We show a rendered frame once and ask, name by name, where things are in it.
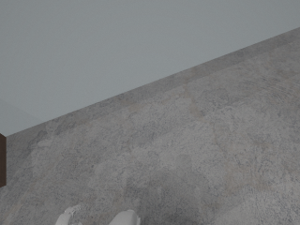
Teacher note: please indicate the left robot hand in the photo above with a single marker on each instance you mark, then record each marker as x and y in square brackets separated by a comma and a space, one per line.
[70, 213]

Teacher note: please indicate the left robot thigh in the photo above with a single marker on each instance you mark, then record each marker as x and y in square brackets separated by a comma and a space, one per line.
[126, 218]

